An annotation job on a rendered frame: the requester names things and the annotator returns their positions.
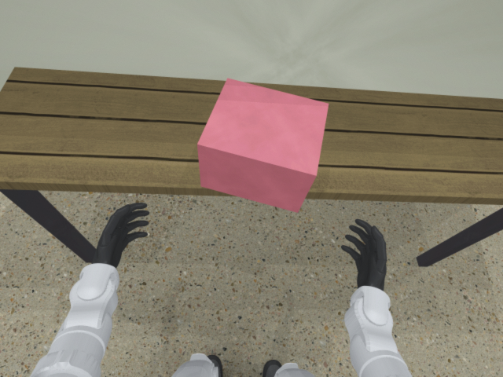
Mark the carton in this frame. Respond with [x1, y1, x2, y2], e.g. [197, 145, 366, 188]
[197, 78, 329, 213]

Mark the robot right foot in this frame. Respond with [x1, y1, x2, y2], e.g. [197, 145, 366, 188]
[263, 360, 281, 377]

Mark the robot right hand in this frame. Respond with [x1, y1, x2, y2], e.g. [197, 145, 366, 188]
[341, 219, 387, 291]

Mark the table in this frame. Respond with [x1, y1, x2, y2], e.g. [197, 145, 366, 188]
[0, 67, 503, 267]

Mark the robot right forearm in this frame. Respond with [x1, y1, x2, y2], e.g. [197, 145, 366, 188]
[344, 286, 412, 377]

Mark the robot left thigh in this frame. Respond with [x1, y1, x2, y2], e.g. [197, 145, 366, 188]
[171, 360, 218, 377]

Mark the robot left hand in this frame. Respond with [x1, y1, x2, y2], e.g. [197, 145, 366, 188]
[92, 203, 149, 268]

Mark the robot left forearm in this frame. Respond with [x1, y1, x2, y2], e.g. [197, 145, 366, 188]
[30, 263, 119, 377]

